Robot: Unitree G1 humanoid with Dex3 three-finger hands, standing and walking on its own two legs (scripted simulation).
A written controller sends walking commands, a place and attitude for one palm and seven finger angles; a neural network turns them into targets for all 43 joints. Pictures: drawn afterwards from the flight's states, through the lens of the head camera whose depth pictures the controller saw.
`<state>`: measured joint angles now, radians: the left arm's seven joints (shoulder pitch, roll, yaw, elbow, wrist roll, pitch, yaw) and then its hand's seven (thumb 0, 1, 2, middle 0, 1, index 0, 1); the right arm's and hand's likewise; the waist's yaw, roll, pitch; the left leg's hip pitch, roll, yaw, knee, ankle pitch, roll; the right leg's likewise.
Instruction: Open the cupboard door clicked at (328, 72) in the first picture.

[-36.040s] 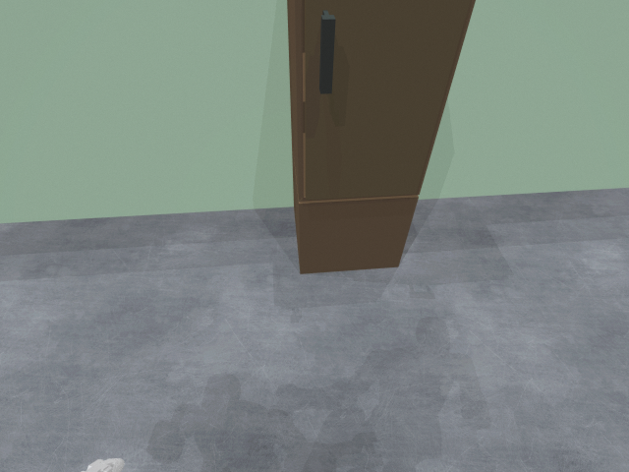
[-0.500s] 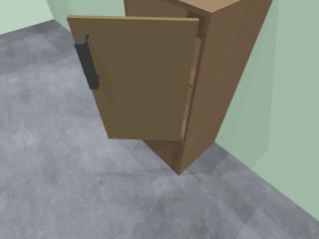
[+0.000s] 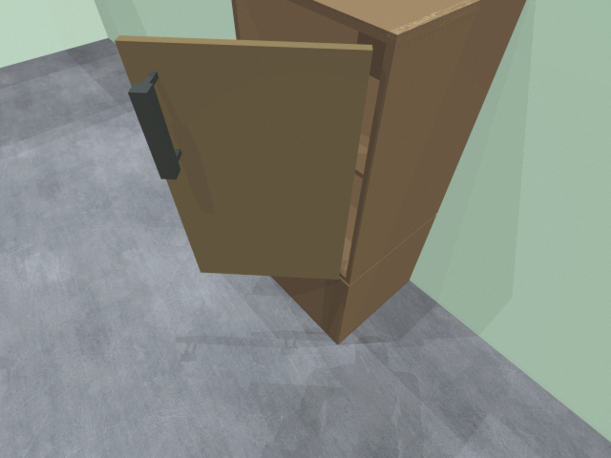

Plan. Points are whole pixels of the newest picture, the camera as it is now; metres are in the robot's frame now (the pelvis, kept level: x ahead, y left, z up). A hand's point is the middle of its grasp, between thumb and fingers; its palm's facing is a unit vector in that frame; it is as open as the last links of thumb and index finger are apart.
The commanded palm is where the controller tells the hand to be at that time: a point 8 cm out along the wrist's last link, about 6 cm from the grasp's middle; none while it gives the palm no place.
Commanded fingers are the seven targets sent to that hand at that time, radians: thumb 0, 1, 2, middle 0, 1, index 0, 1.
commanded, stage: come to a stop and stand still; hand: left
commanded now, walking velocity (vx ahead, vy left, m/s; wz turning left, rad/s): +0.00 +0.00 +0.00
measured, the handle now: (161, 127) +0.57 +0.27 +0.12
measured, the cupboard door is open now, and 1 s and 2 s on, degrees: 45 45 45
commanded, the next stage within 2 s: look again from close up in 0.24 s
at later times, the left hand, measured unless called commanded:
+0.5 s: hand out of the picture +0.01 +0.19 -0.18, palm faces -0.02 -0.98 -0.18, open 7.4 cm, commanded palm none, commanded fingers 0.00 0.90 0.90 -0.20 -0.30 -0.20 -0.30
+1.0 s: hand out of the picture +0.08 +0.24 -0.12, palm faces +0.16 -0.97 -0.19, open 7.4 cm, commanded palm +0.10 +0.28 -0.06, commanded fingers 0.00 0.76 0.84 -0.21 -0.39 -0.21 -0.39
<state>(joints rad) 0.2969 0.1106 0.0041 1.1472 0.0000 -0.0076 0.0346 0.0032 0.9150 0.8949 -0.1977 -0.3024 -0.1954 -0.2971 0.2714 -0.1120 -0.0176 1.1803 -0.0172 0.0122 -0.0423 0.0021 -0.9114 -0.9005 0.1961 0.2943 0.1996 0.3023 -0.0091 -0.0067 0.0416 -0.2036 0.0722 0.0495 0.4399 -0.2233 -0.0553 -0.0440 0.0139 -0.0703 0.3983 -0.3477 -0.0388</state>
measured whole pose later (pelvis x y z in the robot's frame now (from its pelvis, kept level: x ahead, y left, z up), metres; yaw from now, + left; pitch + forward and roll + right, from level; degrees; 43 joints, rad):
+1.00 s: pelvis -0.02 +0.05 -0.01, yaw -1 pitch +0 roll +0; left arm 0.53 0.20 0.02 0.36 -0.10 0.05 0.08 0.02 0.90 0.89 -0.20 -0.31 -0.20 -0.31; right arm 0.37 -0.17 0.02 0.90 0.04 -0.15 -0.06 0.01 -0.91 -0.90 0.20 0.29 0.20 0.30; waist 0.00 -0.03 0.00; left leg -0.31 -0.02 0.09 0.54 -0.24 0.05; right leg -0.26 -0.05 -0.02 0.57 -0.32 0.00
